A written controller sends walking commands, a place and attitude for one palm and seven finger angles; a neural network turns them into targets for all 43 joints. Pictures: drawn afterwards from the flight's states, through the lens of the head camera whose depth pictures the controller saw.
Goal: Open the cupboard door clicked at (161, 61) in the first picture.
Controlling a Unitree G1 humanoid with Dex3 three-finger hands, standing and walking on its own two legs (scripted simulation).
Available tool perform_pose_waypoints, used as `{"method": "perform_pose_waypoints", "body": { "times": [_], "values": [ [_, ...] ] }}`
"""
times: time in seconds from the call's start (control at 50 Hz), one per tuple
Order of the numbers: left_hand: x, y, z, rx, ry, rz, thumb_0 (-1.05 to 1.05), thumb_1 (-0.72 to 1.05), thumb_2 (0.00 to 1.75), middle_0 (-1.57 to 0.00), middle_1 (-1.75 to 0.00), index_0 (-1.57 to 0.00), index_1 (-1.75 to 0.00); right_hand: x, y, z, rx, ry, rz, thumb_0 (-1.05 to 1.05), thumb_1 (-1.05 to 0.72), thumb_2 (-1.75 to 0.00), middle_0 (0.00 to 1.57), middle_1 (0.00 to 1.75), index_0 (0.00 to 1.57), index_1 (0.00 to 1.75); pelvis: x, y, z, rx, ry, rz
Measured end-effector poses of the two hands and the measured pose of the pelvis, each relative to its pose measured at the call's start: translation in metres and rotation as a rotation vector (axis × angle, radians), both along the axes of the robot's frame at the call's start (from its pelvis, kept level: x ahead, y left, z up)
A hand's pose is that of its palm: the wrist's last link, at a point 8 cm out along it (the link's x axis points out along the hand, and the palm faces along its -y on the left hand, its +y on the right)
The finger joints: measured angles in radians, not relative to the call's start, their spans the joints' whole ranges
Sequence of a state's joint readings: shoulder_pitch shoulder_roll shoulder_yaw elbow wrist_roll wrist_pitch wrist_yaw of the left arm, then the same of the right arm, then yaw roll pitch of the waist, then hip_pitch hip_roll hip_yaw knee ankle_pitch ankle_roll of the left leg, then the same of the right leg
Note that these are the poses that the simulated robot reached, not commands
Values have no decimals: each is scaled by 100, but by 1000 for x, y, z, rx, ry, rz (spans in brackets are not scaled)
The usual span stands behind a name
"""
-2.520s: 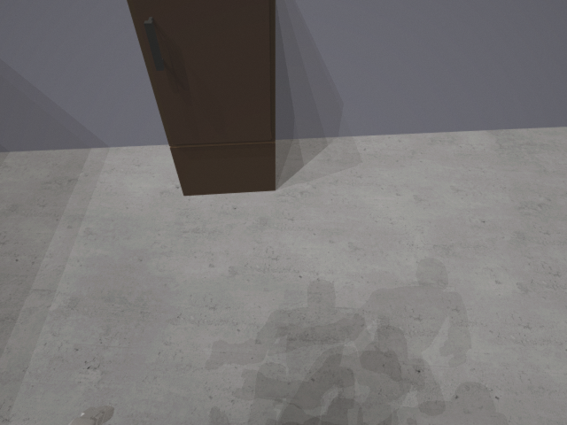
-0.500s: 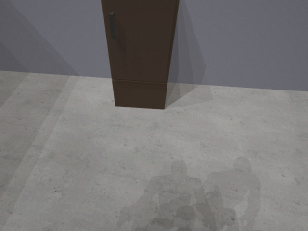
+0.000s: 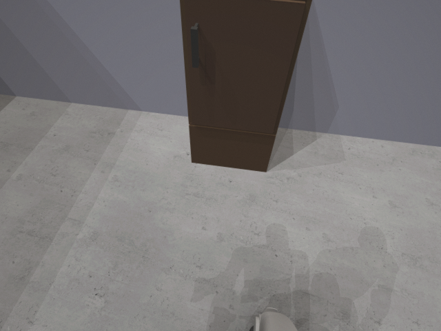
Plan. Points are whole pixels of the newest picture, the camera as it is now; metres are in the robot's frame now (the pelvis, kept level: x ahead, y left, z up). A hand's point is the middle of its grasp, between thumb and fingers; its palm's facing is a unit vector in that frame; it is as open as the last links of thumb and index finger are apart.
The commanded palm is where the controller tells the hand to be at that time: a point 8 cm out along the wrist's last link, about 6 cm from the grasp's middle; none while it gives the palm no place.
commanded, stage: walk to a spot facing it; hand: left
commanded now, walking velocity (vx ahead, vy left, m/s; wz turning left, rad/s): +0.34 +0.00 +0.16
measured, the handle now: (196, 45) +1.08 +0.11 -0.01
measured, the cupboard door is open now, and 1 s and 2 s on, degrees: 0 0 0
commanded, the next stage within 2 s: turn to face it in 0.20 s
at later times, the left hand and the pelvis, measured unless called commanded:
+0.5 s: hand out of the picture +0.15 +0.16 -0.19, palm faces +0.21 -0.96 -0.19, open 7.3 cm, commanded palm none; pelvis +0.20 -0.01 -0.01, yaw +8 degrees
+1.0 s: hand (148, 268) +0.28 +0.17 -0.17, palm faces +0.03 -0.98 -0.22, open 7.4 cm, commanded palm none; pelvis +0.25 -0.01 +0.00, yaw -2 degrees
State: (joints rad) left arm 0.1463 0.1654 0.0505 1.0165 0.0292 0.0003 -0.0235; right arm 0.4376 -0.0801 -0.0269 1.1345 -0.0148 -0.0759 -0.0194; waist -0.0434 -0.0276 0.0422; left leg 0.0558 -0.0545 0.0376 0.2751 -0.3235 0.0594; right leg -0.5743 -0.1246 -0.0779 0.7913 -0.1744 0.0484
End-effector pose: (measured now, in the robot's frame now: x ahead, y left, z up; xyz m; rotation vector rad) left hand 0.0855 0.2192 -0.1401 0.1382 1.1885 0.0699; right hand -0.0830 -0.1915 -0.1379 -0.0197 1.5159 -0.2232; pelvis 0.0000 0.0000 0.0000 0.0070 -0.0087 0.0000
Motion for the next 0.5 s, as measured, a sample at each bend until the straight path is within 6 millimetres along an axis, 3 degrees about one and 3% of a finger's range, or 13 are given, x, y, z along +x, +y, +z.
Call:
{"method": "perform_pose_waypoints", "body": {
  "times": [0.1, 0.16, 0.26, 0.34, 0.42, 0.5],
  "values": [
    [85, -25, -3, 9, -90, -24, 1, 91, 90, -20, -30, -19, -30, 34, -22, -16, 15, 70, -3, 1, -90, -90, 20, 30, 20, 30, 56, -21, -15, 0, -5, 22],
    [114, -33, -5, 24, -159, 15, 0, 91, 90, -20, -30, -20, -30, 69, -44, -25, 18, 101, 38, 1, -90, -90, 20, 30, 20, 30, 84, -34, -24, -3, -19, 59],
    [104, -33, 1, 42, -87, 116, 0, 91, 90, -20, -30, -20, -30, 172, -79, -18, -31, -7, 138, 1, -90, -90, 20, 30, 19, 30, 122, -40, -11, -22, -23, 112],
    [87, -17, 4, 81, -3, 198, -1, 94, 90, -20, -30, -20, -30, 268, -89, -6, -68, -140, 223, 1, -91, -90, 20, 30, 19, 30, 150, -39, -3, -26, -9, 155],
    [68, -10, -1, 70, 106, 237, -1, 94, 90, -20, -30, -20, -30, 353, -77, 6, -87, -266, 305, 1, -91, -90, 19, 30, 19, 30, 175, -30, -1, -28, -6, 162],
    [51, -7, -16, 22, 225, 270, 0, 93, 90, -20, -30, -19, -30, 416, -47, 9, -95, -367, 359, 1, -91, -90, 19, 30, 19, 30, 203, -10, -9, -49, -20, 131]
  ]
}}
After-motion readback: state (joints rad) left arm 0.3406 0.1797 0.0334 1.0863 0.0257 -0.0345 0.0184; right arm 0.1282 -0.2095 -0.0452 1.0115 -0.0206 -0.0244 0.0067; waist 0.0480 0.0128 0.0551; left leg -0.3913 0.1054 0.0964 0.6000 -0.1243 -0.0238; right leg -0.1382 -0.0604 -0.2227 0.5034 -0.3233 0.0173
